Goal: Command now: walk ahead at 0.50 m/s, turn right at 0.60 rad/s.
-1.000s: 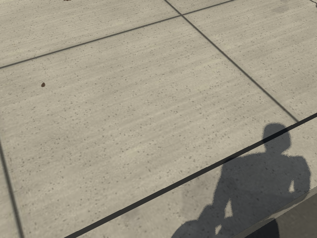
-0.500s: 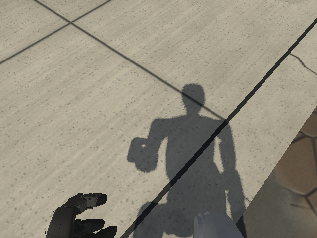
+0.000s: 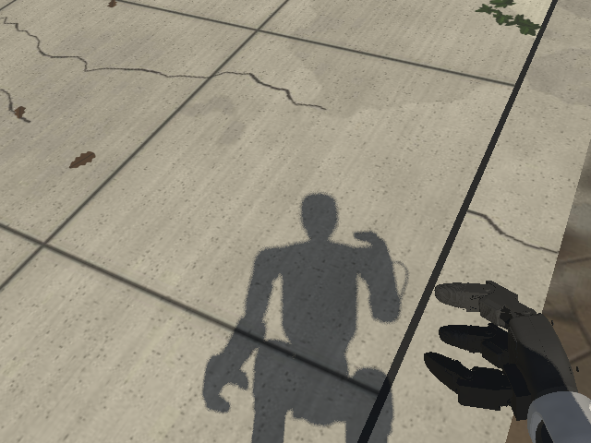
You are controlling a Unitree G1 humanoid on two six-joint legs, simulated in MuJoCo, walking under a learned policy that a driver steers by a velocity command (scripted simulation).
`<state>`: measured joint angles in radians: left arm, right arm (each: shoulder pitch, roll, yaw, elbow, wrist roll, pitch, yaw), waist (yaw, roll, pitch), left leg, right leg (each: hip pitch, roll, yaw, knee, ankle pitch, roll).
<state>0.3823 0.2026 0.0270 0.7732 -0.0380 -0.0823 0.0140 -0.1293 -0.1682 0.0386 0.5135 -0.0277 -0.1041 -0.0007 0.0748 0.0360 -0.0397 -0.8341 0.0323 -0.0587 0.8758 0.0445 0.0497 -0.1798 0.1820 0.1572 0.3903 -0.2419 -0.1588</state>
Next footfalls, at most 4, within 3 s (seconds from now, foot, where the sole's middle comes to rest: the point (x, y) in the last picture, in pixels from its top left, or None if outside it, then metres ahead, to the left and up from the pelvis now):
0.20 left None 0.34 0.09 -0.78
0.68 right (405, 433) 0.53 -0.11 -0.78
1.10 left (280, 392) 0.62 0.17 -0.78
1.52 right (369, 370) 0.68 -0.04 -0.78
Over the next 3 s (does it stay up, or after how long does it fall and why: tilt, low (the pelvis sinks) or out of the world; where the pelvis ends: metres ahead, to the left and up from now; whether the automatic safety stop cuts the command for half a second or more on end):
stays up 0.72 0.39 -0.02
